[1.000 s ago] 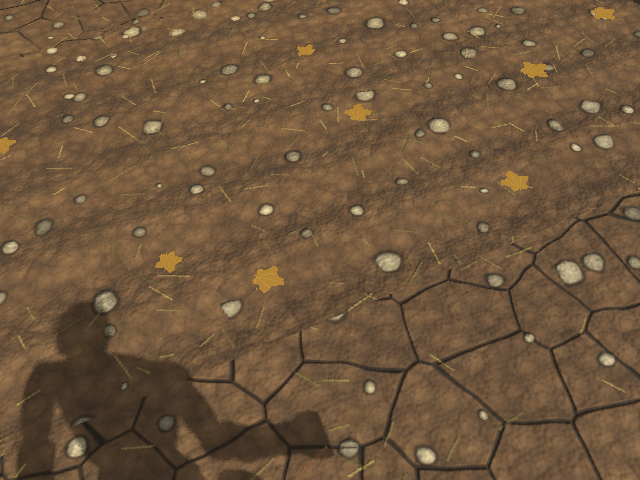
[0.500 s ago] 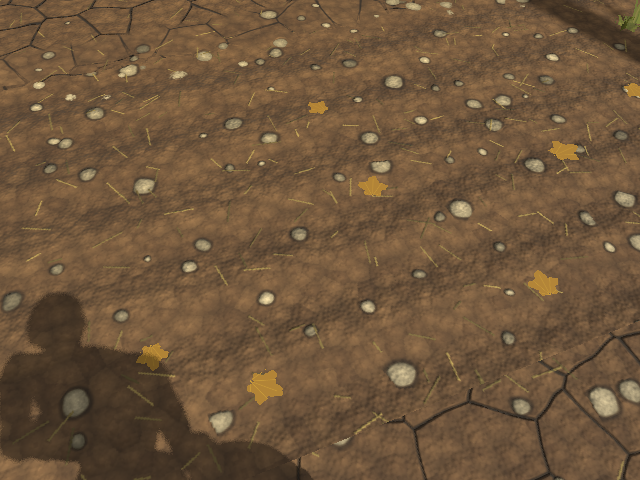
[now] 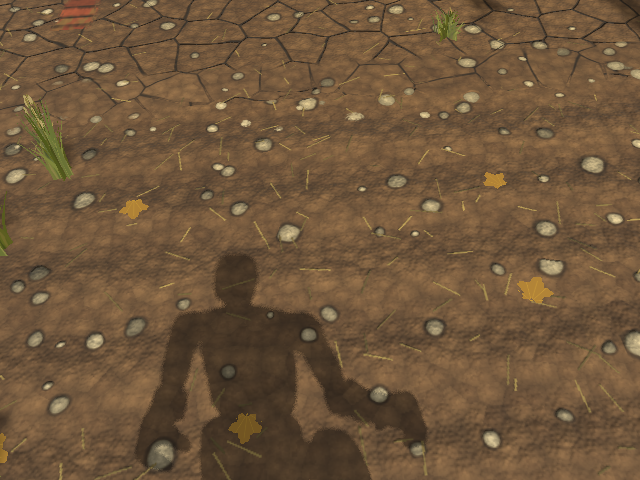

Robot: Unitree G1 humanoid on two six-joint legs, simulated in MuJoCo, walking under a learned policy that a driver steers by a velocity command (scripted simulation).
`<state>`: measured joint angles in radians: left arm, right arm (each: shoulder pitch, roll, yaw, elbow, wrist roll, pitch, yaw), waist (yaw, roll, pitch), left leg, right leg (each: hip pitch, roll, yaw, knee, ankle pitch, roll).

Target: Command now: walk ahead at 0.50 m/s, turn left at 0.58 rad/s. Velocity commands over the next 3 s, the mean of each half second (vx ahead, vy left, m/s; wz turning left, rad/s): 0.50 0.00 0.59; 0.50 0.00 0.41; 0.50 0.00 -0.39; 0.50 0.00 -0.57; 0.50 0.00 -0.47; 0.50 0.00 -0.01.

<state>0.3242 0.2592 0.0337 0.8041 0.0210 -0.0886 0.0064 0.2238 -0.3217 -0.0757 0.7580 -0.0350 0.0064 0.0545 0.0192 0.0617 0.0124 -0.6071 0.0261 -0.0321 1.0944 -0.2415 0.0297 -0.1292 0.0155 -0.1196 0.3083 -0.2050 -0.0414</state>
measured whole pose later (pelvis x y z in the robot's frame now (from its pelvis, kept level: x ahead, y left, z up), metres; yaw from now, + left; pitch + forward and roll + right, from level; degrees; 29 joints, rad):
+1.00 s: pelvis +0.53 +0.13 +0.00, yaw +29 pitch +1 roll +0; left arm 0.31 0.26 0.04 0.80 0.01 -0.06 -0.01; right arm 0.25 -0.30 -0.04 0.75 -0.05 -0.04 0.03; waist 0.02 0.04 0.02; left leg -0.46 -0.02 -0.04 1.04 -0.35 0.04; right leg -0.24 0.06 0.01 0.41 -0.18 -0.05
